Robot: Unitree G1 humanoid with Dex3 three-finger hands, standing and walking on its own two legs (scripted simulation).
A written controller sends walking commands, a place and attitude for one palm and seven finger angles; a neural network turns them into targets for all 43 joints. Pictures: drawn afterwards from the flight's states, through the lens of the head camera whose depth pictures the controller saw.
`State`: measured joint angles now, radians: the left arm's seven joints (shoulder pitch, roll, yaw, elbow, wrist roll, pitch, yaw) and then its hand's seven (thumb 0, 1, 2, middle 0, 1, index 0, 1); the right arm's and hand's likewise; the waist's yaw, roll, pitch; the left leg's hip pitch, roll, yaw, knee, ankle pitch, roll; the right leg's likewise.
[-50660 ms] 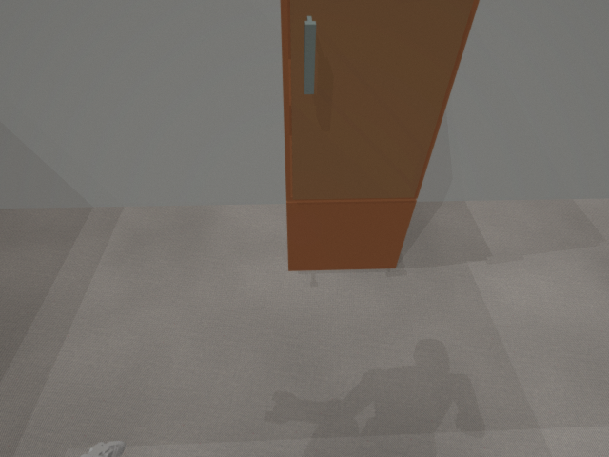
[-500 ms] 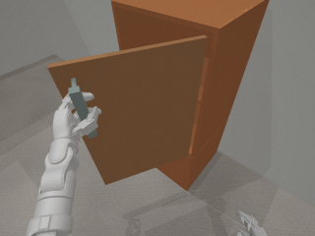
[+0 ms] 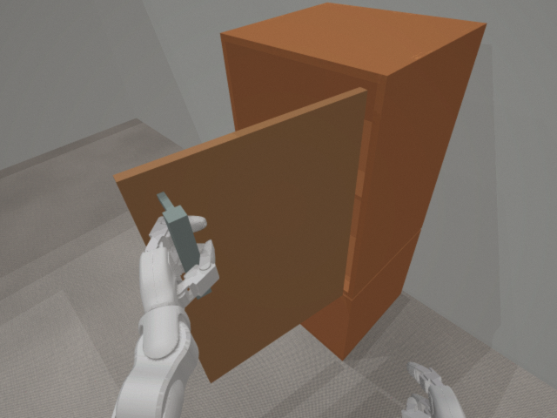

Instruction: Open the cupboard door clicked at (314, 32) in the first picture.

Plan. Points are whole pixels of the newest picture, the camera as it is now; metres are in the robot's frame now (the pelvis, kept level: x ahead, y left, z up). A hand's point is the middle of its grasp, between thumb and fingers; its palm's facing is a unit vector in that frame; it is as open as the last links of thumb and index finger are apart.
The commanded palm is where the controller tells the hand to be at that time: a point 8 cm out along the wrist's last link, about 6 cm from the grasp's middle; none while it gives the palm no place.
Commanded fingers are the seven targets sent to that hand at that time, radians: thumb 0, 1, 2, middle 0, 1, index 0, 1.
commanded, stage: pull the door open along its arc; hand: left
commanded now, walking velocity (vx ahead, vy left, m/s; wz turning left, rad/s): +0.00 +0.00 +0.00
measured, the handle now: (183, 246) +0.31 +0.15 +0.14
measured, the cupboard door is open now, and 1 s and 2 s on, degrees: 80 78 82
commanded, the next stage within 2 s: open thumb and fingers to let go in 0.02 s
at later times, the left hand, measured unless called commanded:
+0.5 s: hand (202, 269) +0.27 +0.11 +0.14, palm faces +0.31 -0.95 +0.04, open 9.6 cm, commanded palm +0.22 +0.16 +0.13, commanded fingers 0.00 -0.50 0.30 -0.30 -1.20 -0.30 -1.20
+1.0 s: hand (203, 266) +0.27 +0.12 +0.14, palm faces +0.30 -0.95 +0.02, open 14.9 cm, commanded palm +0.23 +0.15 +0.13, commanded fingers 0.00 -0.50 0.30 -0.15 -0.30 -0.15 -0.30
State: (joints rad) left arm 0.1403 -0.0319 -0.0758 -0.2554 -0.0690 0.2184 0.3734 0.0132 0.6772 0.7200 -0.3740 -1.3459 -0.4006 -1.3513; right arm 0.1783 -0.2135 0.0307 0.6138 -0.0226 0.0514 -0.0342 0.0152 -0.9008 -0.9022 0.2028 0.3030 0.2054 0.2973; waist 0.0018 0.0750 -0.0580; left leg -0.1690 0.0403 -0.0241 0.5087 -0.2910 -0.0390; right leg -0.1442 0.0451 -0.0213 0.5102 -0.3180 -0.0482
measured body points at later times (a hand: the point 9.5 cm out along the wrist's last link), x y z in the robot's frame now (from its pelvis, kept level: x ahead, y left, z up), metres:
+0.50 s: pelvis -0.01 +0.02 +0.00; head -0.04 +0.00 +0.45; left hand +0.25 +0.16 +0.14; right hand +0.20 -0.17 -0.08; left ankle -0.01 +0.15 -0.74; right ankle -0.02 -0.09 -0.74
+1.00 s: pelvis -0.02 +0.04 +0.00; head -0.05 +0.04 +0.45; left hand +0.25 +0.17 +0.14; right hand +0.17 -0.14 -0.09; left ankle -0.01 +0.15 -0.74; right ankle -0.02 -0.08 -0.74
